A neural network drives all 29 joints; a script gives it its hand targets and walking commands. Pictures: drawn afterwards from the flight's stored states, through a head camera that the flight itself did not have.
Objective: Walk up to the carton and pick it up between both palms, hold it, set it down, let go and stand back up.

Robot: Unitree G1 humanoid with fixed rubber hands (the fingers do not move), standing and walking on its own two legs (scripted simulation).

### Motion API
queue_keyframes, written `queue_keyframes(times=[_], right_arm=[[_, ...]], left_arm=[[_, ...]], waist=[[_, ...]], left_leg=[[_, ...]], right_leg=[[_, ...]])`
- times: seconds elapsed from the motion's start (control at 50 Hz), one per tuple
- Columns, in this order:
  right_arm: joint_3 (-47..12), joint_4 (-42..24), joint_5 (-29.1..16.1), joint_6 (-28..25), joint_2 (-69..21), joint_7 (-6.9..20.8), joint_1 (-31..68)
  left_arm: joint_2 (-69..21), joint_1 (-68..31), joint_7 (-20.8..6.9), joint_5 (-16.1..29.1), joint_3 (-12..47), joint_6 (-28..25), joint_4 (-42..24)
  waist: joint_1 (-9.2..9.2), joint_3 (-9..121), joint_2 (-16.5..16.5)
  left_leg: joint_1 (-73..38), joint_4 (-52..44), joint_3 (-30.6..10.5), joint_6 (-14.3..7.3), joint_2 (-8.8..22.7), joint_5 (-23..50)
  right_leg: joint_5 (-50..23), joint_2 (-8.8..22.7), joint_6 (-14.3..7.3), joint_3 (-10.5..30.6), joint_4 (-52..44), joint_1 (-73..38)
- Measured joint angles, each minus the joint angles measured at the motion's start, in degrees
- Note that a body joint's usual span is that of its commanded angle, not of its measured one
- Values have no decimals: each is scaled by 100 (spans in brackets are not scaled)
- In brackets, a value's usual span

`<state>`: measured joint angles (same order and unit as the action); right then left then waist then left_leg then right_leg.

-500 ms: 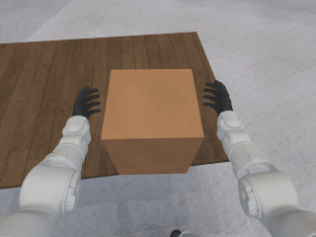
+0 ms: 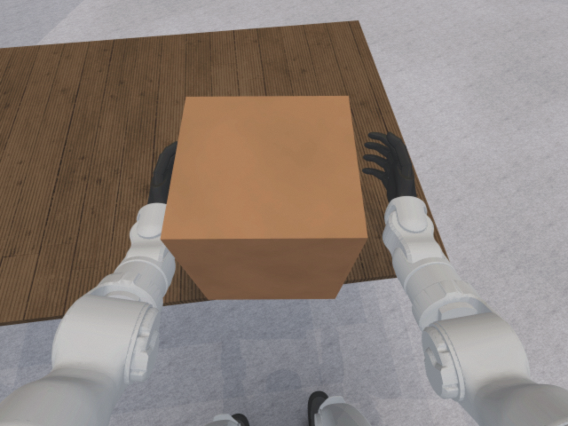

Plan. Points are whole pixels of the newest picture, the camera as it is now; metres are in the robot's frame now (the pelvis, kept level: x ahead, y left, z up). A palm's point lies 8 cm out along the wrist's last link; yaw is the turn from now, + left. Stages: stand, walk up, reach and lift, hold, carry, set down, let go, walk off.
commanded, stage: reach and lift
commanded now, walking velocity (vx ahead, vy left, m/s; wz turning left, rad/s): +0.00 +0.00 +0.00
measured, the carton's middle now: (269, 210) +0.40 +0.02 +0.01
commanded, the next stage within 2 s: none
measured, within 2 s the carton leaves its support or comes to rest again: neither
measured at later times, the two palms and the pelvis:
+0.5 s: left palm (170, 197) +0.43 +0.17 +0.01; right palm (373, 186) +0.43 -0.14 +0.03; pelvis +0.00 +0.01 +0.00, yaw +0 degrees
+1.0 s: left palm (170, 197) +0.43 +0.17 +0.01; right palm (373, 186) +0.43 -0.14 +0.03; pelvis +0.00 +0.01 +0.00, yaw +0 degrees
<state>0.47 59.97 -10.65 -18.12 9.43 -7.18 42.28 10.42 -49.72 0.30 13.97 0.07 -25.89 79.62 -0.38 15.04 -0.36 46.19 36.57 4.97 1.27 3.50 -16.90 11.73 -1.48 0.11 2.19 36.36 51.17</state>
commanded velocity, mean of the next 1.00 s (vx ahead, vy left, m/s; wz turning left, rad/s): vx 0.00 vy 0.00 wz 0.00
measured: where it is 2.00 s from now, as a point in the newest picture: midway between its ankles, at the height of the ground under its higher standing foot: outside the picture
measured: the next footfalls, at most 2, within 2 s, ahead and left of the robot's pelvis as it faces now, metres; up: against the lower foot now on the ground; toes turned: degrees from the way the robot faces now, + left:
none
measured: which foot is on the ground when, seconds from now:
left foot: down 0.00-1.00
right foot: down 0.00-1.00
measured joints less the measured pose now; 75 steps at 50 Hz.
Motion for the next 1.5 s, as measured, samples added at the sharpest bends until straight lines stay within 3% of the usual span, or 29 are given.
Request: queue_keyframes(times=[0.06,0.1,0.24,0.32,0.42,0.56,1.5], right_arm=[[-2,0,29,5,-243,39,162],[70,47,144,-5,-396,-123,266],[979,230,1222,-249,-668,-148,427],[1583,231,1620,-530,-898,-173,428],[1843,233,1838,-700,-960,-154,441],[1883,234,1885,-717,-961,-126,442],[1883,262,1885,-784,-1004,-206,436]], left_arm=[[-70,-69,-16,-255,-127,0,0],[-111,-95,5,-430,-334,-4,1],[-151,-134,41,-1095,-970,-136,-2],[-209,-135,126,-1163,-1025,-343,-2],[-279,-135,250,-1233,-1080,-498,2],[-328,-135,379,-1241,-1094,-592,49],[-333,-135,429,-1241,-1094,-734,158]], waist=[[0,5,2],[3,-11,5],[57,-174,13],[59,-264,-26],[59,-347,-82],[62,-354,-97],[67,-353,-144]], left_leg=[[1,20,-2,0,-6,1],[1,27,-3,0,-13,5],[1,31,-5,0,-26,8],[1,31,-6,0,-26,8],[-15,31,-7,-14,-26,6],[-18,32,-8,-24,-26,3],[-18,32,-10,-32,-26,0]], right_leg=[[-3,7,0,0,0,-11],[-7,14,0,0,0,-16],[-24,28,0,0,-41,-42],[-52,29,0,0,-102,-73],[-89,30,0,0,-173,-124],[-95,30,0,-1,-189,-135],[-90,30,0,-1,-189,-139]])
